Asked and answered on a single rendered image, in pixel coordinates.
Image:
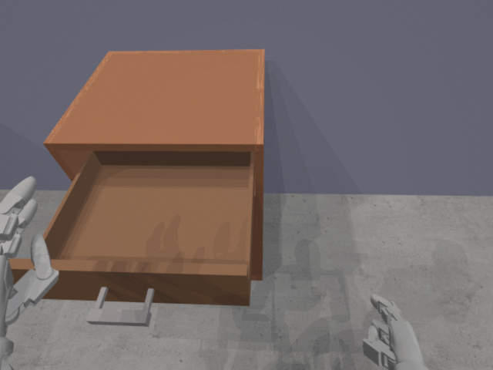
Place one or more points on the robot right hand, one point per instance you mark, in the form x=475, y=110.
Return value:
x=398, y=342

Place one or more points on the robot left hand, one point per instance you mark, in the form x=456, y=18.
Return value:
x=16, y=212

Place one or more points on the handle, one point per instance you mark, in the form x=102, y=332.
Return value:
x=99, y=316

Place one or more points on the drawer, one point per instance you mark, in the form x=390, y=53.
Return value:
x=180, y=222

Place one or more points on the cabinet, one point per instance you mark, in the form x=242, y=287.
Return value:
x=180, y=100

